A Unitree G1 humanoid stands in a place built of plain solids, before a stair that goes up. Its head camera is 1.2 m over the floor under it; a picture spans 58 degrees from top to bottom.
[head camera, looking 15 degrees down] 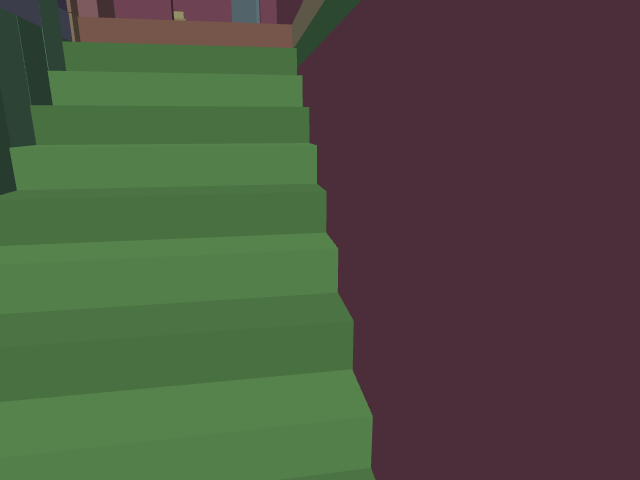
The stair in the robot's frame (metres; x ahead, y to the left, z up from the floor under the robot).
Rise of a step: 0.18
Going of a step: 0.26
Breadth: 1.34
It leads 10 degrees to the left of straight ahead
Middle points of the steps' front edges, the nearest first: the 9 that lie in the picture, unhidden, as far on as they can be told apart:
0.99 0.50 0.37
1.24 0.55 0.55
1.50 0.59 0.74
1.75 0.63 0.92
2.00 0.67 1.10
2.26 0.72 1.29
2.51 0.76 1.47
2.77 0.80 1.65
3.02 0.84 1.84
